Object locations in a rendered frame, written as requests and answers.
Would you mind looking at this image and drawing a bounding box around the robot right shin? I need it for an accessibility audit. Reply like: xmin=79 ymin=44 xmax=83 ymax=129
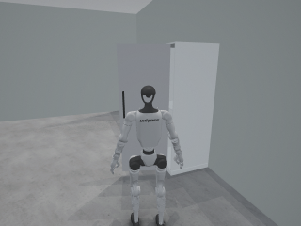
xmin=156 ymin=186 xmax=166 ymax=224

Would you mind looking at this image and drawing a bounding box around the left robot hand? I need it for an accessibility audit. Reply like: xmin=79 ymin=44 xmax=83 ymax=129
xmin=110 ymin=158 xmax=120 ymax=174

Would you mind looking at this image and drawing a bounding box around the fridge door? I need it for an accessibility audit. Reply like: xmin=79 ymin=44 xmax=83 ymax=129
xmin=116 ymin=43 xmax=171 ymax=171

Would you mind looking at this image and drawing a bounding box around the handle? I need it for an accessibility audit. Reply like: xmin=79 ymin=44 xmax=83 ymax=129
xmin=122 ymin=91 xmax=125 ymax=119

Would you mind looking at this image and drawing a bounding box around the robot right upper arm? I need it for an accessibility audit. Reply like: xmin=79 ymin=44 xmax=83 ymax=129
xmin=160 ymin=110 xmax=177 ymax=140

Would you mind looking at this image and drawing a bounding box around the humanoid robot head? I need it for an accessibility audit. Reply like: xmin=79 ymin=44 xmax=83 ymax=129
xmin=138 ymin=85 xmax=159 ymax=113

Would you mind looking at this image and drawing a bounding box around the robot left forearm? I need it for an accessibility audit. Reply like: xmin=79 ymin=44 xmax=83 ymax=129
xmin=112 ymin=134 xmax=125 ymax=161

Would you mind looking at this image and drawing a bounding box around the right robot hand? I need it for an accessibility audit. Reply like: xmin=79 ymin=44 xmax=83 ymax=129
xmin=173 ymin=154 xmax=183 ymax=169

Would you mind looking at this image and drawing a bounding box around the robot right forearm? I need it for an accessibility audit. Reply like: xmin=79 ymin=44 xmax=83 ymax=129
xmin=171 ymin=131 xmax=182 ymax=156

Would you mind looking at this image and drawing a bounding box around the robot left upper arm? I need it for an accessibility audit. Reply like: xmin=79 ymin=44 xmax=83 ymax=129
xmin=119 ymin=111 xmax=137 ymax=143

